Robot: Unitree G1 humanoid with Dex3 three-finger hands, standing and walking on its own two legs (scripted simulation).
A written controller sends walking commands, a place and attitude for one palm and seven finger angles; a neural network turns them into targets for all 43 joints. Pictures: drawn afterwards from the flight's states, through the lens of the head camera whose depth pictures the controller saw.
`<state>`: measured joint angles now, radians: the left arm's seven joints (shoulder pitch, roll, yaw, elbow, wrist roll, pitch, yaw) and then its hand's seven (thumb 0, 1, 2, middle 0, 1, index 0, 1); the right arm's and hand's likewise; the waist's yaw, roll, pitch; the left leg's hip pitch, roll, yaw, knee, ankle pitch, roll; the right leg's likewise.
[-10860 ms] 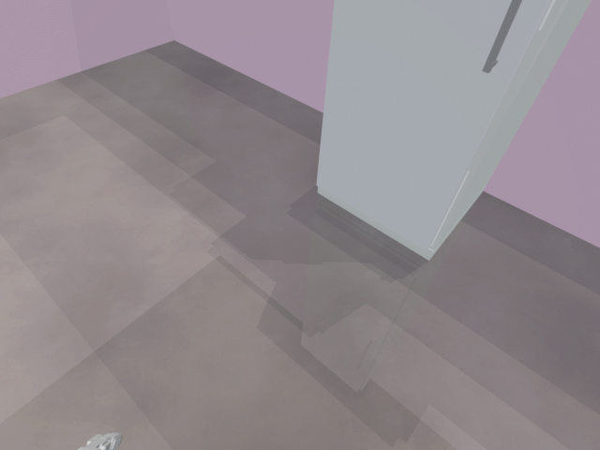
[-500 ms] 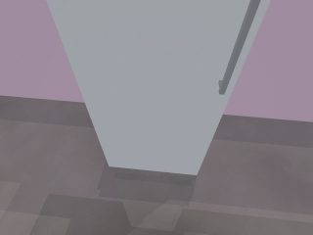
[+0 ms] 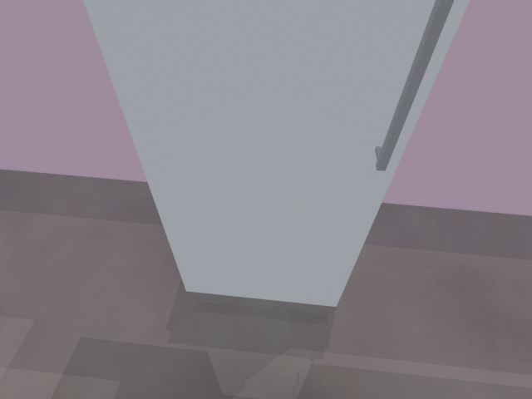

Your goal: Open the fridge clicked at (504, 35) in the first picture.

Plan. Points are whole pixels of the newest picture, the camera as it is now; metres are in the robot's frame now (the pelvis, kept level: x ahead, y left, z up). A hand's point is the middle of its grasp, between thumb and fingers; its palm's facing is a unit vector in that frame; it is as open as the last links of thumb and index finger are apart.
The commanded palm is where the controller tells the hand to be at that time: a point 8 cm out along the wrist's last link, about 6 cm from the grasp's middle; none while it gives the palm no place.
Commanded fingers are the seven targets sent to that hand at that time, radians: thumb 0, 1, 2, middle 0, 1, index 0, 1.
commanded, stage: look again from close up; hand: right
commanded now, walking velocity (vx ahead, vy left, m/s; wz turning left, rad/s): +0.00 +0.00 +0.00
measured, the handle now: (411, 73) +0.55 -0.19 +0.24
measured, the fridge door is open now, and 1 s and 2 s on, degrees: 0 0 0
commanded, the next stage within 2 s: shuffle to correct the standing spot in 0.28 s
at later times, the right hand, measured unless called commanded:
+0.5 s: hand out of the picture +0.02 -0.21 -0.17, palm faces -0.01 +0.96 -0.27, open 7.4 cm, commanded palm none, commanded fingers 0.00 -0.90 -0.90 0.20 0.30 0.20 0.30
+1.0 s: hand out of the picture +0.11 -0.19 -0.19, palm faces -0.02 +0.98 -0.22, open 7.3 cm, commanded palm none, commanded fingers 0.00 -0.90 -0.90 0.20 0.30 0.20 0.30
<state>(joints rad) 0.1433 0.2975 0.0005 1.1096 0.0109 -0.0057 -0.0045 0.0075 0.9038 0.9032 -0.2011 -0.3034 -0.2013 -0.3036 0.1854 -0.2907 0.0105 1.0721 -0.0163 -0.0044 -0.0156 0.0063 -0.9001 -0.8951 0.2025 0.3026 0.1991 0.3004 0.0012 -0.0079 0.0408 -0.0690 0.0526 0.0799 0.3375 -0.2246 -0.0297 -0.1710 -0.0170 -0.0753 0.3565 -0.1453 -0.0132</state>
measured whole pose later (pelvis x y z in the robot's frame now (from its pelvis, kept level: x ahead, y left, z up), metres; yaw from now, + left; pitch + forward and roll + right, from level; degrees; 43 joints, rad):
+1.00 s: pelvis +0.08 -0.01 -0.01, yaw +1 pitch -2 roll -1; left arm 0.43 0.10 -0.01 1.17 0.01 -0.03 0.05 0.00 0.90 0.90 -0.20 -0.30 -0.20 -0.30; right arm 0.25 -0.16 -0.03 1.07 -0.01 0.01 -0.04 0.02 -0.93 -0.90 0.20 0.30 0.20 0.30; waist 0.03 0.01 0.10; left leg -0.32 0.07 0.08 0.61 -0.23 -0.01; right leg -0.10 0.02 -0.11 0.47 -0.34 -0.03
